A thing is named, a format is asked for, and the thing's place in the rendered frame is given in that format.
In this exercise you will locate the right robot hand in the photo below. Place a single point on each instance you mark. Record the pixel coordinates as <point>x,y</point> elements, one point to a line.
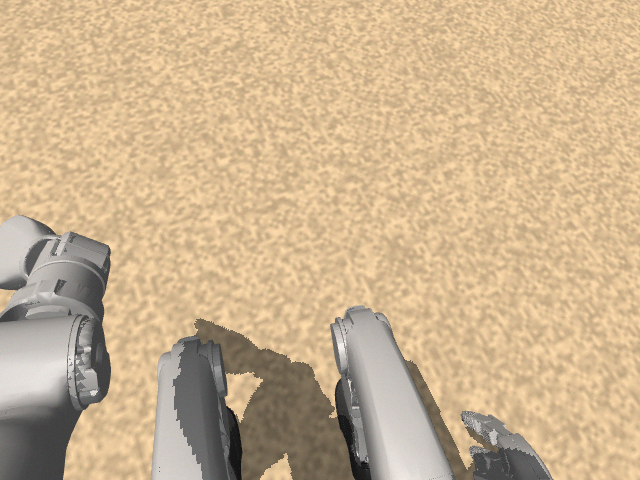
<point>515,460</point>

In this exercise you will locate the right robot foot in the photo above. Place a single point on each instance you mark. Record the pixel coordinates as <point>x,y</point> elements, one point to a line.
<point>360,470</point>

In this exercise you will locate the left robot foot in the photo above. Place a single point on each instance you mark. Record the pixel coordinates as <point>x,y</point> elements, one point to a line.
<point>235,451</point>

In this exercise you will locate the left robot hand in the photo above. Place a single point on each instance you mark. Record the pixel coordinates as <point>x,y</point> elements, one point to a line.
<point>15,234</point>

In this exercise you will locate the left robot arm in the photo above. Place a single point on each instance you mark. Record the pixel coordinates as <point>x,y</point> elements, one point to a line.
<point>53,357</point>

